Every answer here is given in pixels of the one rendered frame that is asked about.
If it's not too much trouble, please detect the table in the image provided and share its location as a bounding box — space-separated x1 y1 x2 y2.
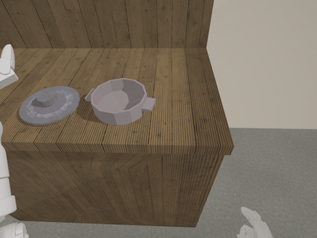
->
0 0 234 228

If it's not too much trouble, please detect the left robot upper arm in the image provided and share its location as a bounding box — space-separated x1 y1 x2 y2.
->
0 223 29 238

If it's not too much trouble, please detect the knob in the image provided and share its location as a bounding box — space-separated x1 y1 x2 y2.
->
37 91 58 106

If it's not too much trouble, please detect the left robot hand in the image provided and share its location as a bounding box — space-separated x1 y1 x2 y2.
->
0 44 18 89

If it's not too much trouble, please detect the lid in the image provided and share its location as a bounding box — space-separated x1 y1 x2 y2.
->
19 86 80 125

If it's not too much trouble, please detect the left robot forearm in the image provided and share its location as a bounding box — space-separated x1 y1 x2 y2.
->
0 122 17 222

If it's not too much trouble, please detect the right robot hand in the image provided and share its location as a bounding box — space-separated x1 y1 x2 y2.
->
237 207 273 238

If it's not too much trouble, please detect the pot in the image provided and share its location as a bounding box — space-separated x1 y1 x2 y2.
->
84 78 156 125

